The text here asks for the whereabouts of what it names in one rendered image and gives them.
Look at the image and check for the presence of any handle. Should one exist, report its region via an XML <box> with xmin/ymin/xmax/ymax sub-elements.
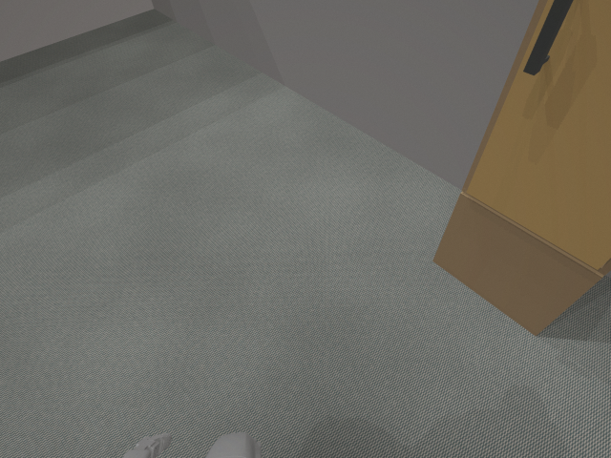
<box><xmin>524</xmin><ymin>0</ymin><xmax>573</xmax><ymax>75</ymax></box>

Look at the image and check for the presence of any robot left thigh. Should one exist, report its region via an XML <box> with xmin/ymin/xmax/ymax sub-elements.
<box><xmin>205</xmin><ymin>432</ymin><xmax>262</xmax><ymax>458</ymax></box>

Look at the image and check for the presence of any robot left hand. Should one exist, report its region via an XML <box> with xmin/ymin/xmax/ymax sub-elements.
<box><xmin>123</xmin><ymin>433</ymin><xmax>172</xmax><ymax>458</ymax></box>

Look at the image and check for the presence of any cupboard door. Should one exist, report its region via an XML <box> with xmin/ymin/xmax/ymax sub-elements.
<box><xmin>466</xmin><ymin>0</ymin><xmax>611</xmax><ymax>270</ymax></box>

